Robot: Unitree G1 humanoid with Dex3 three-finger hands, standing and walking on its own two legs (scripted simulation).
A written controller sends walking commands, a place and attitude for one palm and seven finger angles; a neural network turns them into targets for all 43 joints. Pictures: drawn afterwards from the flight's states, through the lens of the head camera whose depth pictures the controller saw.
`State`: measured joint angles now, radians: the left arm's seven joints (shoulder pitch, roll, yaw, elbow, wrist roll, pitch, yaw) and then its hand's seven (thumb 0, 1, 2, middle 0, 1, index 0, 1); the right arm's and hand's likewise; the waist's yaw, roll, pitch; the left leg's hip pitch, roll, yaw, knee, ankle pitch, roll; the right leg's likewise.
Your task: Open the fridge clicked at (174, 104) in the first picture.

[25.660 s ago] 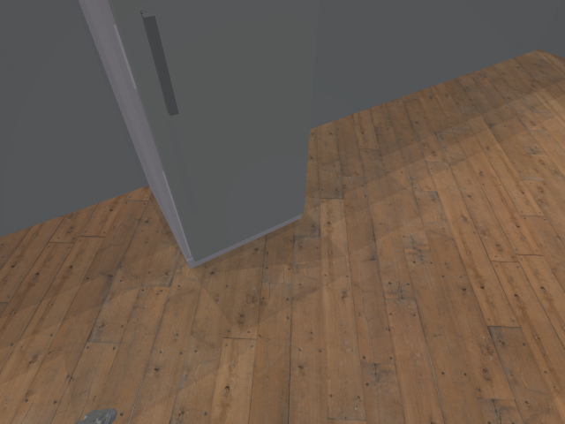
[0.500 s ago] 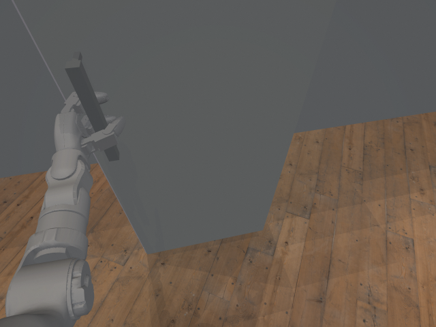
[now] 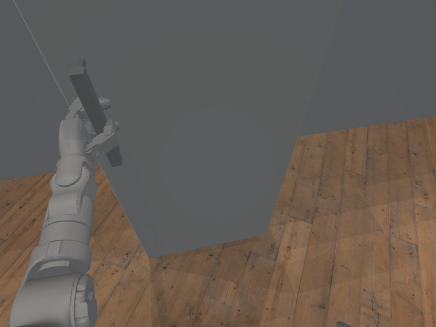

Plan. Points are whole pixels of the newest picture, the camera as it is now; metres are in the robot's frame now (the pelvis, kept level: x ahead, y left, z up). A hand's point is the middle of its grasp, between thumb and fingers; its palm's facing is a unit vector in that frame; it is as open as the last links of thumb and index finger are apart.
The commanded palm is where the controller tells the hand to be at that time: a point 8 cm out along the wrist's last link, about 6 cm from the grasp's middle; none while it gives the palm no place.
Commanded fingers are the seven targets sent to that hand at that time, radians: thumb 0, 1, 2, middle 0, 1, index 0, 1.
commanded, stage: grip the handle and tug to test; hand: left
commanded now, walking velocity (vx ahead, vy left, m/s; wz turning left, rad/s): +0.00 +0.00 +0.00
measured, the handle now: (101, 118) +0.48 +0.24 +0.13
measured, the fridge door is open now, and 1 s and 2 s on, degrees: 0 5 31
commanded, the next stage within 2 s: pull the door a little, standing still in 0.36 s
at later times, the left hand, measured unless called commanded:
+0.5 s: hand (112, 137) +0.42 +0.20 +0.13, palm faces +0.21 -0.98 +0.02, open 6.0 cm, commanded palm +0.38 +0.25 +0.13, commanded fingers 0.00 0.90 0.90 -0.45 -1.40 -0.45 -1.40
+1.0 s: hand (113, 152) +0.38 +0.19 +0.14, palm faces +0.19 -0.98 +0.00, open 6.2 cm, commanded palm +0.30 +0.23 +0.13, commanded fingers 0.00 0.90 0.90 -0.45 -1.40 -0.45 -1.40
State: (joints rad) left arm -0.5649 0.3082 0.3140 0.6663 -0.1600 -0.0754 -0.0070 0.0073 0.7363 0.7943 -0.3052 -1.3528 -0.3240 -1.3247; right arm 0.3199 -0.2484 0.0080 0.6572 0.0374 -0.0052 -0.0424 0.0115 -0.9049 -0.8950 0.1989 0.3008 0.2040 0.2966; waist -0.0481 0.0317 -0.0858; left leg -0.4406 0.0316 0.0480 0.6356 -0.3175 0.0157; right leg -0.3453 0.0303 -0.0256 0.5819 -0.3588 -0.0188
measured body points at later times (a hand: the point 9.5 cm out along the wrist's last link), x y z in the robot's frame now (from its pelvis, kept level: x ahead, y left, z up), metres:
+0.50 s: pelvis +0.03 +0.01 +0.01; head +0.05 +0.00 +0.46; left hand +0.40 +0.26 +0.14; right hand +0.13 -0.25 -0.10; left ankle +0.00 +0.11 -0.73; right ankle -0.04 -0.11 -0.72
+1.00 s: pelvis +0.09 +0.02 +0.03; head +0.10 +0.00 +0.48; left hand +0.36 +0.24 +0.14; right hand +0.23 -0.22 -0.07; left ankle +0.00 +0.12 -0.71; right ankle -0.03 -0.09 -0.70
